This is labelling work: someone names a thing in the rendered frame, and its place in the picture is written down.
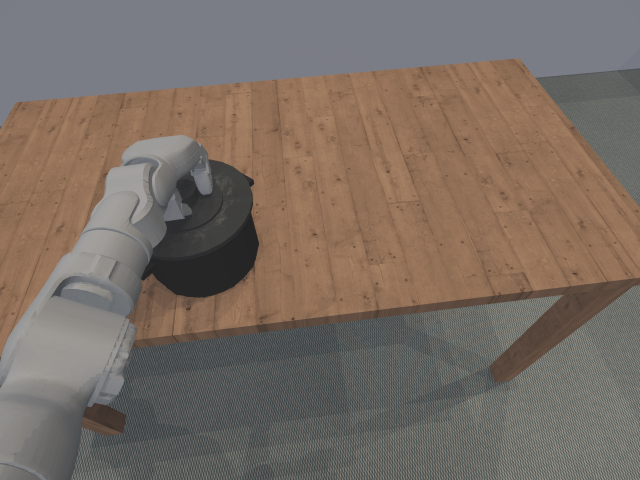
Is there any left robot hand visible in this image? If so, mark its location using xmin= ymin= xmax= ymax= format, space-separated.
xmin=121 ymin=135 xmax=213 ymax=221

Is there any table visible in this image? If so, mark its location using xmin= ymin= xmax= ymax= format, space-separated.
xmin=0 ymin=58 xmax=640 ymax=436

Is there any left robot upper arm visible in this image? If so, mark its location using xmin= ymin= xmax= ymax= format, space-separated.
xmin=0 ymin=295 xmax=137 ymax=480

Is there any knob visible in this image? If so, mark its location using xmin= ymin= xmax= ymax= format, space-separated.
xmin=176 ymin=179 xmax=199 ymax=206

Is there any lid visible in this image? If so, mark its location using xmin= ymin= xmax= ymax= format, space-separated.
xmin=152 ymin=159 xmax=253 ymax=261

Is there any left robot forearm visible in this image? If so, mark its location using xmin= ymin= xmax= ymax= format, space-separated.
xmin=0 ymin=153 xmax=177 ymax=385

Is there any pot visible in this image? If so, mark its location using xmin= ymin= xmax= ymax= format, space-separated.
xmin=141 ymin=173 xmax=259 ymax=297

